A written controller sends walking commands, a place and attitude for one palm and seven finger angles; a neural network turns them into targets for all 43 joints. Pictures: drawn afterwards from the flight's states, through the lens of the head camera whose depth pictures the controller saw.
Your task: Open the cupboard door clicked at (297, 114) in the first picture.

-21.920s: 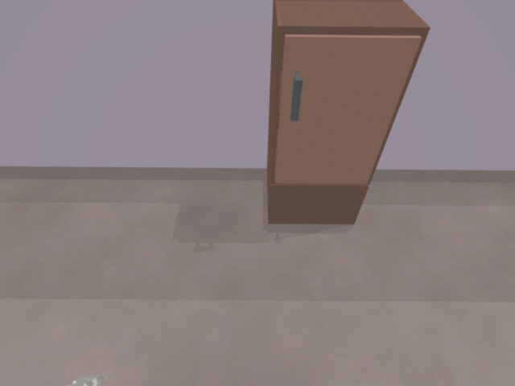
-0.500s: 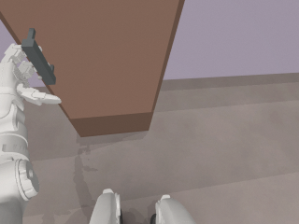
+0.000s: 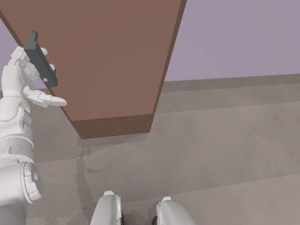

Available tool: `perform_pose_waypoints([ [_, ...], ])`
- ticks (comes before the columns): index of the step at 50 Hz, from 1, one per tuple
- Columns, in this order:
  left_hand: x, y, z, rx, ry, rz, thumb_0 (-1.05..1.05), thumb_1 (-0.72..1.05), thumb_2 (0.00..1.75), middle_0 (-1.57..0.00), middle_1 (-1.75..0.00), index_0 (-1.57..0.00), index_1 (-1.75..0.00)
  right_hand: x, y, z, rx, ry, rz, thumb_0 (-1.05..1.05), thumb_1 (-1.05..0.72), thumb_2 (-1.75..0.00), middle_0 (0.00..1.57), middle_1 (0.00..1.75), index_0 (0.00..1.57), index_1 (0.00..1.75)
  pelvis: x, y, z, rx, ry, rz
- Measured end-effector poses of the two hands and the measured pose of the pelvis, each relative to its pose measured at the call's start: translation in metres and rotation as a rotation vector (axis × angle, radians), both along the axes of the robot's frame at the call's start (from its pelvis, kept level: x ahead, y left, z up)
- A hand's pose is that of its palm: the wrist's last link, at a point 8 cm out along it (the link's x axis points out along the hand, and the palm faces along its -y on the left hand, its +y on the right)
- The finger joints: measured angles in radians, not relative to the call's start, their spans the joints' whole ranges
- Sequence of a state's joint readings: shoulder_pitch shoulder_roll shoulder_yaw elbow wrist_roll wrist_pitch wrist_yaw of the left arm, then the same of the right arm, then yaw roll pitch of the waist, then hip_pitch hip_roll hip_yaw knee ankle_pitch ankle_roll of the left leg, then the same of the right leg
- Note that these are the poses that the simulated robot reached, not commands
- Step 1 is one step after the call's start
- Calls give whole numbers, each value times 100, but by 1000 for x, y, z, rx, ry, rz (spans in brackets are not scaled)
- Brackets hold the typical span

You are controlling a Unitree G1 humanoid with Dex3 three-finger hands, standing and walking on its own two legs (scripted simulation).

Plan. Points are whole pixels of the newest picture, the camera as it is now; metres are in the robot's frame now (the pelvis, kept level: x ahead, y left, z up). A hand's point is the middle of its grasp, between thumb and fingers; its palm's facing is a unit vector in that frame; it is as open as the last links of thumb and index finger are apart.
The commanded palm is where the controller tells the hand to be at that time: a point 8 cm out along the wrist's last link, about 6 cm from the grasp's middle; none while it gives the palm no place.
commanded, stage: slide the fingers in behind the handle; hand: left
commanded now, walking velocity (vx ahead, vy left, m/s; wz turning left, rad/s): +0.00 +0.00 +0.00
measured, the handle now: (44, 60) +0.53 +0.27 +0.06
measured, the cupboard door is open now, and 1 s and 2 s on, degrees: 0 0 49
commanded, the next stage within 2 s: close the thumb around the handle in 0.12 s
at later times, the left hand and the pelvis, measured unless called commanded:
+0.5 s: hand (42, 81) +0.47 +0.26 +0.05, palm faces +0.09 -1.00 +0.00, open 11.7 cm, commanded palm +0.45 +0.29 +0.06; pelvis +0.00 +0.01 +0.00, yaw +0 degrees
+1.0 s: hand (51, 79) +0.48 +0.24 +0.05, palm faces +0.10 -1.00 +0.00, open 6.0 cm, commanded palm +0.45 +0.28 +0.06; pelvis +0.00 +0.00 +0.00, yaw +0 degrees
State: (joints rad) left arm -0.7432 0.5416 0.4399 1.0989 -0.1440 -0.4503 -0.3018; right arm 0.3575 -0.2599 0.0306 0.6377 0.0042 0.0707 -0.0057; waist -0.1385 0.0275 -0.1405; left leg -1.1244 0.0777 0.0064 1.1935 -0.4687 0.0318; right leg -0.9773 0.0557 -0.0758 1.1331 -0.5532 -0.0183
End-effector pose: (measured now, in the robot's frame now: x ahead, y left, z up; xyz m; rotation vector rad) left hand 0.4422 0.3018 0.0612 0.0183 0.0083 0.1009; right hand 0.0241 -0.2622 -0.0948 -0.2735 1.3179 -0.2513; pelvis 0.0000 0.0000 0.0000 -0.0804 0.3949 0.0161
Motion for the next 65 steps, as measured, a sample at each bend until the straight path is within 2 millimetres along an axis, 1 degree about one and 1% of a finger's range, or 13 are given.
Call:
perform_pose_waypoints([
  [13,2,3,-6,-21,13,-1,-1,-50,30,-30,-120,-30,-120,3,-1,2,-23,-15,10,0,-91,-89,20,30,20,30,-2,2,-2,-5,6,1],
  [18,1,8,-7,-18,6,1,-1,-42,34,-30,-121,-31,-121,2,0,2,-27,-11,9,0,-91,-89,20,30,20,30,-3,4,-3,-8,8,0],
  [24,1,10,-7,-17,10,-8,-1,-20,43,-32,-124,-32,-123,0,3,1,-26,3,14,0,-91,-89,20,30,20,30,-3,6,-3,-12,10,5],
  [38,9,1,-7,-21,16,-10,1,54,75,-37,-132,-37,-131,-1,8,1,-11,7,7,0,-91,-89,20,30,20,30,-1,8,-2,-10,14,1],
  [40,10,-2,-7,-12,17,-28,0,60,77,-37,-132,-38,-132,-1,9,1,-10,7,6,0,-91,-89,20,30,20,30,-1,8,-1,-9,13,1],
  [45,10,-8,-8,-19,17,-29,0,65,82,-36,-133,-38,-134,-1,7,0,-9,1,3,0,-91,-89,20,30,20,30,-1,6,-2,-6,11,-1],
  [56,3,-14,-7,-14,19,17,0,69,83,-33,-134,-33,-135,-1,2,0,5,-6,-5,0,-91,-89,20,30,20,30,0,1,1,2,0,-5],
  [61,-11,-17,-8,-11,13,20,0,70,79,-32,-134,-32,-135,5,1,3,20,-14,-13,0,-91,-89,20,30,20,30,4,-1,5,9,-10,-8],
  [65,-31,-23,-8,-16,4,13,0,69,75,-32,-133,-32,-135,18,1,7,36,-49,-11,0,-91,-89,20,30,20,30,9,-2,11,15,-26,-9],
])
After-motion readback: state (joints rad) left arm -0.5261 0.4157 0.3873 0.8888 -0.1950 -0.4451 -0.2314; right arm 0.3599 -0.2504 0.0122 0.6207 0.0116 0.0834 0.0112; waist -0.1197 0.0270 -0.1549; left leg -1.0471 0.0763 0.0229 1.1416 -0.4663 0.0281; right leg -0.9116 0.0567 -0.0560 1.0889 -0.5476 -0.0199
